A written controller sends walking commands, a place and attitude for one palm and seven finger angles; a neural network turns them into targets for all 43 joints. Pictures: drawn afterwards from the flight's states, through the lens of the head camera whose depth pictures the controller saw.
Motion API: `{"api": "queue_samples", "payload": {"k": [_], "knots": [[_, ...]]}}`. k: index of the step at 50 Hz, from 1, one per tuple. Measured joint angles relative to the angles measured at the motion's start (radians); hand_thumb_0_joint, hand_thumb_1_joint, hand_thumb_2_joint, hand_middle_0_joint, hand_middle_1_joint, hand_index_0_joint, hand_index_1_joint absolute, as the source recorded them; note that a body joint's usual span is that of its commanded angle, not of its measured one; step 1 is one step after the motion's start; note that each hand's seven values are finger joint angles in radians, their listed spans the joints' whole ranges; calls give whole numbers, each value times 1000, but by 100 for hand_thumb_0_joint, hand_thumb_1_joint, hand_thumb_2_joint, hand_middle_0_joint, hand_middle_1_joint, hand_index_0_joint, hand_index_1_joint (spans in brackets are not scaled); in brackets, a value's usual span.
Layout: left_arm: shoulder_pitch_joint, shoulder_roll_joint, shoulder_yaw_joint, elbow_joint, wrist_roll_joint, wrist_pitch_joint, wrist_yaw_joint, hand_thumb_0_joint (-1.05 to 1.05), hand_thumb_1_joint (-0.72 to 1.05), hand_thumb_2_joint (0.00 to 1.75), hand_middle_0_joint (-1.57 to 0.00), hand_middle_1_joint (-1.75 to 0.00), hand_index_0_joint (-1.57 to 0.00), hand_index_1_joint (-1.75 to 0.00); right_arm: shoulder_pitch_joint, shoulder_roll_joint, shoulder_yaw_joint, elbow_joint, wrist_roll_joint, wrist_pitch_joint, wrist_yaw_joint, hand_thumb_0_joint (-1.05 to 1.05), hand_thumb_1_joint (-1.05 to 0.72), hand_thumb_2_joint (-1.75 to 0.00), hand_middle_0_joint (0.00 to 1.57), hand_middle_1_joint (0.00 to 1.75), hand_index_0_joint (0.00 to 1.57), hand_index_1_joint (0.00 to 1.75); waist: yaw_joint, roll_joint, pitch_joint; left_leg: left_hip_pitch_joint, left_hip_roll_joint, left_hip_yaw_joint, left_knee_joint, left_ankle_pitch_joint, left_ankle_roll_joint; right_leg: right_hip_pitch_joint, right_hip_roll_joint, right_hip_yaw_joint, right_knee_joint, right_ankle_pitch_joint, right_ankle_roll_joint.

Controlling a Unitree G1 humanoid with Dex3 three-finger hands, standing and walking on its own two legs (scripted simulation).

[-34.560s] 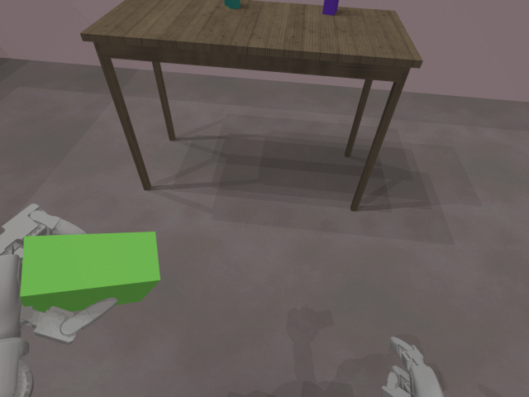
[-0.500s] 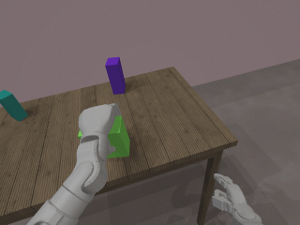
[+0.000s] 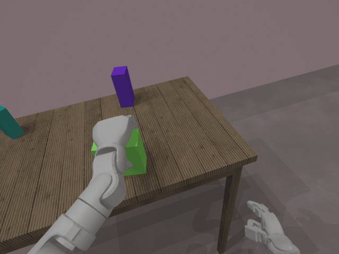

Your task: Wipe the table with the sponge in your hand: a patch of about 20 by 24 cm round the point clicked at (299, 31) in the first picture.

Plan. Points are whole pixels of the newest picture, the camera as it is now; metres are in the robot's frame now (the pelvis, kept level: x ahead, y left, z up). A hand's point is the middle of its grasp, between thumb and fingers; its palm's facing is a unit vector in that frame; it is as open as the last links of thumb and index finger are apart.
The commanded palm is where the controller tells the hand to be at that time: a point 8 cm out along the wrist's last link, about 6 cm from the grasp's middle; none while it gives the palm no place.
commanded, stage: wipe forward along the third lane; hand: left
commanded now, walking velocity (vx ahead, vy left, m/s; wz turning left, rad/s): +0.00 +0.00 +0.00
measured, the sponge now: (124, 159) +0.33 +0.17 +0.07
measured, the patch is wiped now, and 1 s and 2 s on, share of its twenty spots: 0.80 0.90 1.00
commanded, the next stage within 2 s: wipe back along the third lane in 1.98 s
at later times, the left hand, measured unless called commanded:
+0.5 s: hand (126, 130) +0.38 +0.17 +0.13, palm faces +0.01 -0.05 -1.00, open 10.1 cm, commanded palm +0.36 +0.18 +0.16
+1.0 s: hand (125, 116) +0.44 +0.18 +0.13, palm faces -0.03 -0.02 -1.00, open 10.1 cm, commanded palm +0.42 +0.20 +0.16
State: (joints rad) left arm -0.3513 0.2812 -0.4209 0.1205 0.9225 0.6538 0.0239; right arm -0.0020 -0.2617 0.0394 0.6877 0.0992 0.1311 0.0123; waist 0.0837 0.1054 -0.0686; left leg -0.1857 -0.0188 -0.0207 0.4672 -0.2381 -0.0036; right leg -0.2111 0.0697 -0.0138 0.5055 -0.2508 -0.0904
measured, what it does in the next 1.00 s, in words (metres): stands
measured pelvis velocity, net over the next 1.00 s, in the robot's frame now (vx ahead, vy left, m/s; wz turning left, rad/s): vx -0.01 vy -0.01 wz -0.02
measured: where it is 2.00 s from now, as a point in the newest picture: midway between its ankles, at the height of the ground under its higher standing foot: outside the picture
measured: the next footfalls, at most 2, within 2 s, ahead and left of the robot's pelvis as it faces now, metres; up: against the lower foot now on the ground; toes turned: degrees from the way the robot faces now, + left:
none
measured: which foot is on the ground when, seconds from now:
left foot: down 0.00-1.00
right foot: down 0.00-1.00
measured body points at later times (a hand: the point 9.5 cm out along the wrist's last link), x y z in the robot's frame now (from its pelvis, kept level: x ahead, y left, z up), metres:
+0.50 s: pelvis -0.02 -0.01 +0.00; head -0.05 -0.05 +0.44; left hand +0.38 +0.17 +0.18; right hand +0.17 -0.24 -0.11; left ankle +0.01 +0.13 -0.74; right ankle +0.02 -0.06 -0.74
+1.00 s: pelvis -0.01 -0.01 +0.00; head -0.01 -0.05 +0.45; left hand +0.43 +0.18 +0.19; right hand +0.12 -0.27 -0.14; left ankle +0.01 +0.13 -0.74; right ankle +0.02 -0.06 -0.74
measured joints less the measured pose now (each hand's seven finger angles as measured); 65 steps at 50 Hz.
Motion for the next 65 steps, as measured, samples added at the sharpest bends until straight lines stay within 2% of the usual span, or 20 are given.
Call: {"api": "queue_samples", "payload": {"k": [8, 17, 23, 32, 39, 48, 54, 60, 65], "knots": [[-78, -22, 33, 113, 2, -2, -6, 1, -53, 107, -71, -132, -80, -125, 5, 7, 9, 17, -2, 7, -21, 1, -91, -90, 20, 30, 19, 29, -7, -7, -9, -19, 4, 1, -2, 10, -1, -20, 3, 1, -3, 12, -3], [-203, -38, 61, 300, 20, -5, -20, 1, -55, 107, -74, -129, -81, -125, 29, -2, 11, 30, -3, 13, -52, 1, -91, -90, 20, 30, 19, 29, -31, -18, -20, -54, 7, 7, 2, 20, -2, -58, 6, 5, 4, 24, -5], [-304, -37, 94, 458, 30, -33, -22, 1, -56, 107, -75, -128, -81, -125, 60, -13, 5, 41, -6, 9, -69, 1, -91, -90, 20, 30, 19, 29, -52, -24, -30, -87, 8, 12, 10, 24, -2, -94, 7, 9, 16, 28, -5], [-363, -13, 151, 587, 22, -119, -17, 1, -56, 108, -76, -128, -81, -125, 131, -23, -11, 49, -12, 3, -78, 1, -91, -90, 20, 30, 19, 29, -74, -24, -43, -118, 14, 15, 20, 19, 4, -123, 15, 11, 17, 31, -8], [-423, 0, 169, 669, 39, -174, -3, 1, -57, 108, -77, -126, -82, -125, 156, -21, -18, 60, -14, -5, -81, 1, -91, -90, 20, 30, 19, 29, -80, -25, -42, -147, 16, 10, 25, 19, 6, -149, 16, 6, 17, 34, -11], [-514, 41, 206, 803, 29, -203, 33, 1, -57, 108, -77, -127, -81, -127, 155, -8, -13, 71, -13, -18, -79, 1, -91, -90, 20, 30, 20, 29, -105, -29, -45, -179, 24, 8, 30, 15, 14, -175, 26, 5, 5, 40, -14], [-548, 76, 230, 851, 43, -217, 17, 1, -56, 108, -75, -129, -80, -129, 164, -15, -13, 64, -13, -14, -75, 1, -91, -90, 20, 30, 20, 29, -123, -33, -44, -192, 31, 10, 27, 10, 14, -182, 33, 8, -12, 44, -17], [-550, 89, 242, 856, 51, -249, -9, 1, -57, 108, -76, -128, -80, -128, 186, -33, -22, 60, -15, -8, -72, 1, -91, -90, 20, 30, 20, 29, -124, -27, -48, -194, 31, 12, 20, 4, 17, -182, 33, 12, -25, 41, -13], [-543, 99, 265, 850, 50, -281, -6, 2, -58, 108, -77, -127, -81, -127, 195, -34, -25, 60, -19, -7, -68, 1, -91, -90, 20, 30, 19, 29, -120, -30, -54, -196, 31, 14, 17, 1, 17, -183, 33, 15, -30, 38, -10]]}}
